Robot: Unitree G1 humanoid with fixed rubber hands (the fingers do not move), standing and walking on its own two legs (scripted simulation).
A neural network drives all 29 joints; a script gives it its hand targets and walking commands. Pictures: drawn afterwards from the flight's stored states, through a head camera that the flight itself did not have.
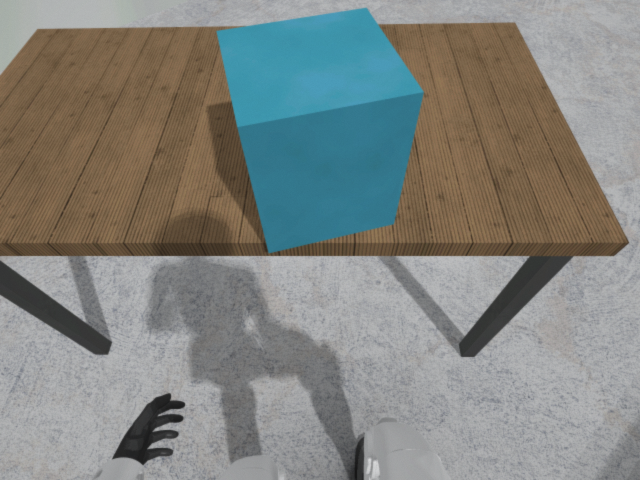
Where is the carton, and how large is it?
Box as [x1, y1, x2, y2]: [216, 8, 423, 252]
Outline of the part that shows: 366,8 216,31 236,123 268,252 392,224 394,221 423,91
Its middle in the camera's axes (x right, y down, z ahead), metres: -0.01 -0.15 +0.58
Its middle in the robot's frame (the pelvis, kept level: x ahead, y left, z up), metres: +0.55 +0.01 +0.07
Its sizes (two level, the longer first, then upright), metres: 0.210 0.200 0.250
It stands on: a table, 0.68 m high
